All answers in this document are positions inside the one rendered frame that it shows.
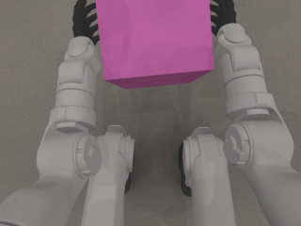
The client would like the carton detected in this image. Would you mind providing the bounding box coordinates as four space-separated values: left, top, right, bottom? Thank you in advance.
95 0 214 89

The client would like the left robot hand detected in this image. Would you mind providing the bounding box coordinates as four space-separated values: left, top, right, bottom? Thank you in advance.
72 0 100 45

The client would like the right robot hand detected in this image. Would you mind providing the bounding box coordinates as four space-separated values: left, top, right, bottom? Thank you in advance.
210 0 237 36

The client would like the robot left foot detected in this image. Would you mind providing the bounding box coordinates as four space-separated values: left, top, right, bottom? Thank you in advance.
124 151 135 194

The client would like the right robot forearm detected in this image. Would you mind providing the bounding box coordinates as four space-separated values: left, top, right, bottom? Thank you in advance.
214 23 294 151

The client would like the robot right upper arm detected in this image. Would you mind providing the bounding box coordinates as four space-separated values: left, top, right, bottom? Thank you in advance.
223 121 301 226

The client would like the robot left shin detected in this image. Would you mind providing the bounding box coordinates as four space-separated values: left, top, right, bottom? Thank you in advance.
97 125 129 184

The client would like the left robot forearm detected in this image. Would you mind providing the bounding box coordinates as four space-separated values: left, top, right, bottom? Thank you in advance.
36 36 102 167

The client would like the robot left upper arm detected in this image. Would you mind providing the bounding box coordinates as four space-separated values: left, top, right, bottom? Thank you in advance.
0 132 103 226

